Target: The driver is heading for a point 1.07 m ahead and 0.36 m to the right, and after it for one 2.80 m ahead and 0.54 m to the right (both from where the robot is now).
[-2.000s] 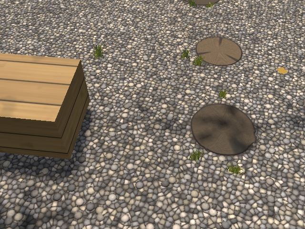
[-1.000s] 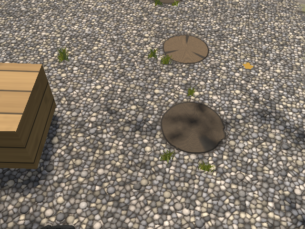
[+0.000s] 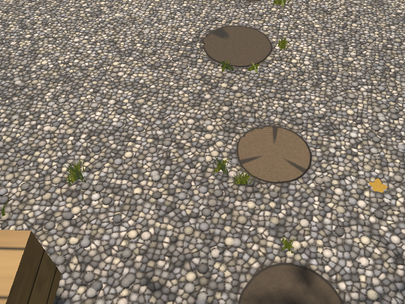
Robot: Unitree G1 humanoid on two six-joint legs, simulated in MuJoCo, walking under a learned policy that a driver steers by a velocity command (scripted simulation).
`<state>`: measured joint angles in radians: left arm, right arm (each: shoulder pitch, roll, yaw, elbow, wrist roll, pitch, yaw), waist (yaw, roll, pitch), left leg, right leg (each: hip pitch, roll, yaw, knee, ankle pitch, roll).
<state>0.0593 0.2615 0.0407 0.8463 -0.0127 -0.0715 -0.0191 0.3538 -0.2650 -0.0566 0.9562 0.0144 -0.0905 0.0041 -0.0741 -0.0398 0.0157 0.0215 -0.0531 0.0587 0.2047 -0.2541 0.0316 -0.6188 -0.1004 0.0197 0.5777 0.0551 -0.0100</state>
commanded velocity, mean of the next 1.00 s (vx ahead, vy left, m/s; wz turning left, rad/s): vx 0.47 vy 0.00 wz -0.20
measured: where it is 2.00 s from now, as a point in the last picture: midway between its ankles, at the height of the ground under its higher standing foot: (207, 250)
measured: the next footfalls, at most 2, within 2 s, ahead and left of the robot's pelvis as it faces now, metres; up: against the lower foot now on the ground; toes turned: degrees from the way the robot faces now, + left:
right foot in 0.10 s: +0.23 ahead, -0.14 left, +0.00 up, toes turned -2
left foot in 0.64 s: +0.54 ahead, +0.10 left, +0.00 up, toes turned -1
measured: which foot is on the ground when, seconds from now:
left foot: down 0.00-0.12, up 0.14-0.62, down 0.64-1.00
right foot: up 0.00-0.08, down 0.10-0.64, up 0.66-1.00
